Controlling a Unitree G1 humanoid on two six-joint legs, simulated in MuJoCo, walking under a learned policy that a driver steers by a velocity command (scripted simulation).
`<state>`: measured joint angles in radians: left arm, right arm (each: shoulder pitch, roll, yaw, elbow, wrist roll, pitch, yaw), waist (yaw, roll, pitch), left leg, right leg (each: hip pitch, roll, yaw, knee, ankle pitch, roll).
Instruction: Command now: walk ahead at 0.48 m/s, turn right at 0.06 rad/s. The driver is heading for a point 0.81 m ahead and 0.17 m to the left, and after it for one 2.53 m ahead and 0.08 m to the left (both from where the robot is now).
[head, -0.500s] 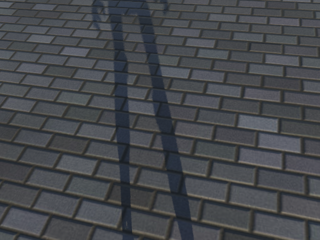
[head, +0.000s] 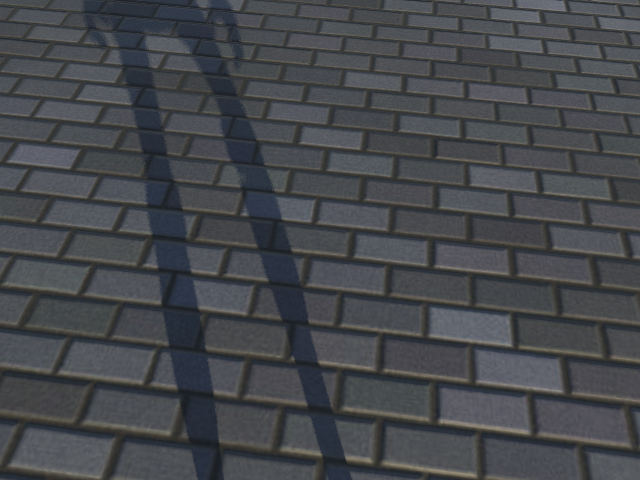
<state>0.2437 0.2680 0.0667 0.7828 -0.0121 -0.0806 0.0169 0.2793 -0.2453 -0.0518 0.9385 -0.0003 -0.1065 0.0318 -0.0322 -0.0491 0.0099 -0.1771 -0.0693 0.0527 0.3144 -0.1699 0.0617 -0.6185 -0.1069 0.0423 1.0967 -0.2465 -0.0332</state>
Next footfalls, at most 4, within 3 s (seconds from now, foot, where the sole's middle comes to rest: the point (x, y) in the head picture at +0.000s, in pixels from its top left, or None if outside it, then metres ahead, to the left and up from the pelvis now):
0.30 right None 0.36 -0.14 -0.78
0.82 left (234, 445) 0.57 0.17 -0.78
1.30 right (256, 308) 0.91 0.14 -0.78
1.74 left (170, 346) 0.81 0.34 -0.78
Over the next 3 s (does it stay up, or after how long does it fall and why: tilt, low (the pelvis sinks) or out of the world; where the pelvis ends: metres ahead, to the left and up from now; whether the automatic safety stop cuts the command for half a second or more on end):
stays up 0.78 0.18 -0.01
